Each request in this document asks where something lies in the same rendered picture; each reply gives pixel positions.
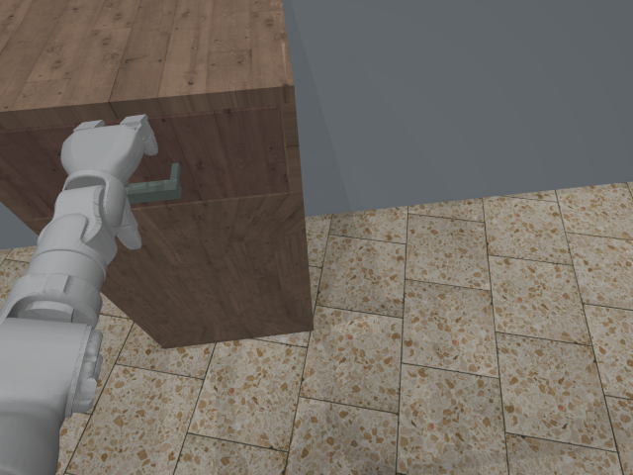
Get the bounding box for drawer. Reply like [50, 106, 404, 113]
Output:
[0, 104, 289, 218]

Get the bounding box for robot left forearm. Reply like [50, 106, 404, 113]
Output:
[0, 169, 127, 330]

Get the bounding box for left robot hand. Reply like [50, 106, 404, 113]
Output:
[60, 114, 158, 249]

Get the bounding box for handle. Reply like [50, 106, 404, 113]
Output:
[125, 162, 182, 204]

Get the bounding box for left robot upper arm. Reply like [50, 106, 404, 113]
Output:
[0, 318, 103, 475]

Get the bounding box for cabinet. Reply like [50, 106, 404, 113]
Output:
[0, 0, 314, 349]

